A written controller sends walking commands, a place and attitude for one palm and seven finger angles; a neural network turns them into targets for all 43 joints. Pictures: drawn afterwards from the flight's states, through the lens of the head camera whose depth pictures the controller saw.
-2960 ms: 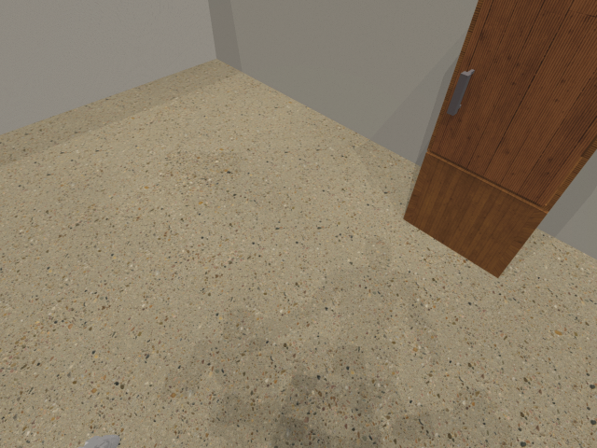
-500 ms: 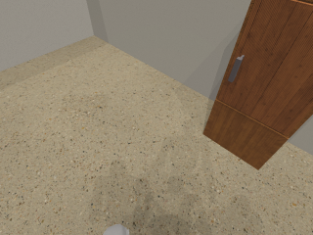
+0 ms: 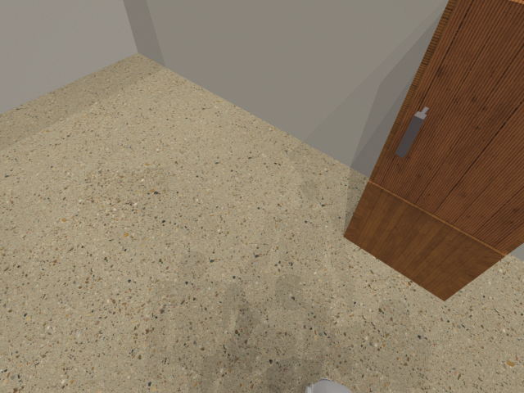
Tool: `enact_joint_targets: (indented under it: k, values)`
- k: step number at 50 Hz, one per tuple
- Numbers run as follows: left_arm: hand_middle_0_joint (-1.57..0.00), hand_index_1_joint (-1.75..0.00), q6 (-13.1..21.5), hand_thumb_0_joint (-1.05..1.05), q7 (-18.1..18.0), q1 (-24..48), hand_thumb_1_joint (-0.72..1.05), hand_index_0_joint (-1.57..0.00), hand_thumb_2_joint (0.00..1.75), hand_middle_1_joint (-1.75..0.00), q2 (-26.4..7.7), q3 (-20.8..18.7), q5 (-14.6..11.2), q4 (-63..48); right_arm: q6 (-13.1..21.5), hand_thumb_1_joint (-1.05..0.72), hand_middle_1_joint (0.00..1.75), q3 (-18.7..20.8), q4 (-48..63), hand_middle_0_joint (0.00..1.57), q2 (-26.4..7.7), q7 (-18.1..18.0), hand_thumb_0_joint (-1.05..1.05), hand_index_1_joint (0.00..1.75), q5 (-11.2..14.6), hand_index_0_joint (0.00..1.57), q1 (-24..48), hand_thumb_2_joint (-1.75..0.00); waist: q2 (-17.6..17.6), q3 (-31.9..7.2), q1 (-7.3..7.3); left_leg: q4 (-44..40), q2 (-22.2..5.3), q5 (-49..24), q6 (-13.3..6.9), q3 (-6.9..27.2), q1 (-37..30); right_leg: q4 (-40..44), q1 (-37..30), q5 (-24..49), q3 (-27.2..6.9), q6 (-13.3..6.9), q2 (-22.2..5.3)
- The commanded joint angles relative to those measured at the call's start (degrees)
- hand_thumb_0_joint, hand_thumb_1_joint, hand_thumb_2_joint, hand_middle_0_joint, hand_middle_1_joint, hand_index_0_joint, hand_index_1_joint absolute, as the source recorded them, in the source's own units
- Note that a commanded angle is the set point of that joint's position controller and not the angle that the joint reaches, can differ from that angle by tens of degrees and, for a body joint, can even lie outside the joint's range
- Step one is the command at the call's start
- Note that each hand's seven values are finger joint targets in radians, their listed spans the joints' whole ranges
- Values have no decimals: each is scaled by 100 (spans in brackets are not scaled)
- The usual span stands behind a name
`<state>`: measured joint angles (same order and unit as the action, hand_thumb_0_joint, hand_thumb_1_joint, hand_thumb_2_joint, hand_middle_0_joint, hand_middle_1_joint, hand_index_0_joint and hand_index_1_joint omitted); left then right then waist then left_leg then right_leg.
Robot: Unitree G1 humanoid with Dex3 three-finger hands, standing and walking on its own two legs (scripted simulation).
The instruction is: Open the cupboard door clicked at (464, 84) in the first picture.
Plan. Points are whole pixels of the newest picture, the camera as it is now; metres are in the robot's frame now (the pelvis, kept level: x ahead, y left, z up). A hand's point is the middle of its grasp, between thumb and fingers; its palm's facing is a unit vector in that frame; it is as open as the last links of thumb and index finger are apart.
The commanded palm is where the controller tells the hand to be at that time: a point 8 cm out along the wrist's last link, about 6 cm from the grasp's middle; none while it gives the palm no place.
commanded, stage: turn to face it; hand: left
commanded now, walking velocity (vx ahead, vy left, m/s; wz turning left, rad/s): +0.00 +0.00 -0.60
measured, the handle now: (413, 131) +0.78 -0.35 -0.09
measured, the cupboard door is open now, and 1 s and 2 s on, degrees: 0 0 0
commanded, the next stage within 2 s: take the last steps up to it in 0.90 s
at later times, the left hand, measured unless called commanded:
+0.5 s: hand (181, 353) +0.20 +0.17 -0.17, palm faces -0.22 -0.95 -0.22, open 7.4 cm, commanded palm none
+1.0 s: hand (215, 325) +0.25 +0.11 -0.17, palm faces -0.52 -0.82 -0.22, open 7.4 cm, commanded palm none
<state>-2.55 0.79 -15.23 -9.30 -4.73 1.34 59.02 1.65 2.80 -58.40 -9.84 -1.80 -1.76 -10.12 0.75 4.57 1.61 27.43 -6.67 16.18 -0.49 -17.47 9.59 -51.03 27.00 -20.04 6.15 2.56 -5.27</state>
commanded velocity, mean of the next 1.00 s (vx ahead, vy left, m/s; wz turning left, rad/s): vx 0.01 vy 0.00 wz -0.46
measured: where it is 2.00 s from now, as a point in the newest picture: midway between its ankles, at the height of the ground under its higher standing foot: outside the picture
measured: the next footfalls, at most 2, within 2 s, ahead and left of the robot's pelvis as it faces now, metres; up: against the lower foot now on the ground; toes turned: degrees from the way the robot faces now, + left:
right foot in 0.10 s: +0.11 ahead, -0.13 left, +0.00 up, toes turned -12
left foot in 0.54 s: +0.13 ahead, +0.10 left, +0.00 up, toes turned -13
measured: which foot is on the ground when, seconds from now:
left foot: down 0.00-0.10, up 0.12-0.52, down 0.54-1.00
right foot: up 0.00-0.08, down 0.10-0.54, up 0.56-0.98, down 1.00-1.00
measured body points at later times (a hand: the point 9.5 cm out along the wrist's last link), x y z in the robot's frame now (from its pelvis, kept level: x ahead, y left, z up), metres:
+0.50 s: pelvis +0.05 +0.00 -0.01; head +0.09 +0.00 +0.44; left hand +0.21 +0.22 -0.15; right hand +0.09 -0.28 -0.14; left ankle +0.09 +0.11 -0.73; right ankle +0.07 -0.13 -0.74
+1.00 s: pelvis +0.05 +0.01 -0.01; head +0.09 -0.02 +0.44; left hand +0.28 +0.16 -0.15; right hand -0.08 -0.20 -0.16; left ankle +0.10 +0.11 -0.74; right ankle -0.01 -0.09 -0.74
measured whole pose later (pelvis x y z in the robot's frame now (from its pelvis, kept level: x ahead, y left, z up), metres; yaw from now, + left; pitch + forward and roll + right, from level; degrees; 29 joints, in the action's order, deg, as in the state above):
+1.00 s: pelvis +0.05 +0.01 -0.01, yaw -31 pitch +0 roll +0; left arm -2.7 1.0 -6.6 -12.0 -3.3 1.1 53.3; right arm -1.0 3.0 -57.3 -11.1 -0.9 -1.4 -17.7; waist -0.6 4.5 -2.5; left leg 33.8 -8.0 19.3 0.4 -16.7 13.2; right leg -31.5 13.9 -15.9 5.0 0.6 -2.1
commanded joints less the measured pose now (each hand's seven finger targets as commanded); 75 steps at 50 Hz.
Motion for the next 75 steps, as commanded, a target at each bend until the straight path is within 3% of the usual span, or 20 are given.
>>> enact_joint_targets:
  k: [1, 3, 4, 5, 8, 12, 22, 25, 27, 32, 42, 48, 50, 52, 57, 63, 67, 69, 70, 75]
  values:
    - [-20, -30, 118, 0, 14, 91, 90, -20, 90, -30, -305, -78, 25, -594, -54, -90, 30, 313, 275, 20, -1036, 18, 0, 30, 13, 20, -234, -90, -1081, -345, -227, -349, -1584, -2206, -483, 522, -304, 950, -423, 163, 103, -82, 88]
    - [-20, -30, 182, 0, 6, -324, 90, -20, 90, -30, -504, -129, 40, -548, -108, -90, 30, 332, 362, 20, -1067, 52, 0, 30, 25, 20, -108, -90, -672, -476, 69, 624, -1358, -1836, -140, 241, 91, 1848, -1319, 947, 240, -164, 268]
    - [-20, -30, 264, 0, -37, -661, 90, -20, 90, -30, -994, -211, 74, -494, -131, -90, 30, 301, 474, 20, -884, 95, 0, 30, 59, 20, -193, -90, 432, -672, 260, 1943, -953, -849, 200, -9, 965, 2436, -2256, 2044, -652, -424, -352]
    - [-20, -30, 317, 0, -112, -963, 90, -20, 90, -30, -1662, -332, 56, -468, -147, -90, 30, 181, 758, 20, -453, 130, 0, 30, 94, 20, -88, -90, 2034, -831, 397, 3613, -32, 1942, 513, 252, 2408, 2993, -2763, 3825, -2912, -1202, -1851]
    - [-20, -30, 224, 0, -235, -282, 90, -20, 90, -30, -1415, -264, -38, -702, -251, -90, 30, 182, 856, 20, -696, 23, 0, 30, 92, 20, 259, -90, 1312, -801, 226, 4391, -167, 1405, 455, 1633, 2585, 3221, -2160, 2624, -2648, -1438, -1511]
    - [-20, -30, 221, 0, -217, 425, 90, -20, 90, -30, -1257, -183, -4, -949, -312, -90, 30, 163, 691, 20, -696, 60, 0, 30, 62, 20, -60, -90, 563, -885, -102, 3520, -68, 765, 544, 1555, 1937, 3093, -1671, 2572, -1852, -1218, -936]
    - [-20, -30, 100, 0, -127, 570, 90, -20, 90, -30, -1560, -241, 17, -1105, -259, -90, 30, 123, 1032, 20, -743, 27, 0, 30, 145, 20, 68, -90, 791, -841, -50, 1483, 368, 806, 471, 1492, 1199, 2950, -1479, 2403, -2515, -1265, -696]
    - [-20, -30, 28, 0, -107, 891, 90, -20, 90, -30, -1478, -213, -54, -1233, -181, -90, 30, 123, 879, 20, -842, -24, 0, 30, 153, 20, -576, -90, 608, -924, -387, -141, 374, -132, 365, 1410, -104, 2510, -749, 1944, -2406, -814, -311]
    - [-20, -30, -6, 0, -6, 810, 90, -20, 90, -30, -922, -101, -98, -1460, -159, -90, 30, 257, 1071, 20, -1714, -11, 0, 30, 55, 20, -576, -90, -2073, -582, -389, -1614, -1845, 157, -444, 3728, -398, 338, 780, -1001, -898, -121, 940]
    - [-20, -30, -49, 0, 109, 473, 90, -20, 90, -30, -977, -199, 17, -1104, -61, -90, 30, 101, 1218, 20, -1104, -63, 0, 30, 45, 20, 168, -90, -830, -485, -40, -1008, -1067, -2085, -523, 1834, -159, -1895, 695, -192, -745, 144, 428]
    - [-20, -30, -48, 0, 48, 1176, 90, -20, 90, -30, -659, -4, -15, -1096, -114, -90, 30, 258, 558, 20, -1186, -8, 0, 30, 30, 20, -978, -90, -1271, -571, -568, -585, -1293, -3578, -709, 1363, -881, 199, -50, -638, -185, 103, 284]
    - [-20, -30, 116, 0, -50, 387, 90, -20, 90, -30, -745, 4, -20, -823, -157, -90, 30, 291, 411, 20, -1195, 55, 0, 30, 71, 20, -772, -90, -908, -885, -117, 332, -1172, -2614, -214, 984, -269, 2797, -1744, 1017, -92, -174, 319]
    - [-20, -30, 247, 0, -194, -90, 90, -20, 90, -30, -1632, -123, 15, -616, -201, -90, 30, 88, 671, 20, -480, 98, 0, 30, 134, 20, -636, -90, 1430, -1018, 69, 2218, -146, 1813, 434, 604, 2130, 3026, -3252, 4317, -2230, -1052, -1806]
    - [-20, -30, 205, 0, -247, -89, 90, -20, 90, -30, -1460, -144, -35, -533, -356, -90, 30, 73, 640, 20, -581, 13, 0, 30, 89, 20, -355, -90, 1464, -892, 130, 3273, -60, 1872, 396, 1382, 2289, 3279, -2677, 2871, -2173, -1483, -1552]
    - [-20, -30, 314, 0, -182, 490, 90, -20, 90, -30, -1084, -34, 12, -609, -280, -90, 30, 139, 380, 20, -616, 171, 0, 30, -11, 20, -535, -90, 788, -116, -212, 3175, -105, 733, 459, 1281, 2030, 3810, -1532, 154, -1463, -1202, -884]
    - [-20, -30, 385, 0, -116, 91, 90, -20, 90, -30, -1188, -61, 33, -368, -156, -90, 30, 132, 532, 20, -484, 229, 0, 30, 1, 20, -208, -90, 790, 57, -68, 1833, 56, 783, 362, 1164, 1552, 3975, -1289, -693, -1829, -1333, -873]
    - [-20, -30, 353, 0, -65, 195, 90, -20, 90, -30, -1051, -41, -43, -265, 1, -90, 30, 93, 210, 20, -492, 143, 0, 30, 18, 20, -1126, -90, 221, -202, -496, -22, 276, 25, 277, 905, -491, 3070, -488, -926, -1423, -980, -339]
    - [-20, -30, 319, 0, 30, 245, 90, -20, 90, -30, -405, 83, -75, -503, 72, -90, 30, 275, -28, 20, -1448, 55, 0, 30, -94, 20, -2148, -90, -2205, -192, -858, -1763, -1861, 2384, -449, 3937, -1190, 281, 1042, -1231, -150, -418, 731]
    - [-20, -30, 287, 0, 47, 656, 90, -20, 90, -30, -659, 25, 26, -695, 56, -90, 30, 287, -60, 20, -1564, 7, 0, 30, -79, 20, -2130, -90, -1719, 150, -892, -2290, -2333, 3019, -754, 4661, -614, -710, 1339, -1163, -629, -442, 476]
    - [-20, -30, 295, 0, 146, 91, 90, -20, 90, -30, -462, 11, 61, -190, 242, -90, 30, 28, 19, 20, -712, -25, 0, 30, 12, 20, -1271, -90, -842, 167, -284, -1899, -1173, 58, -420, 2172, -243, -1315, 930, 552, -641, -249, 51]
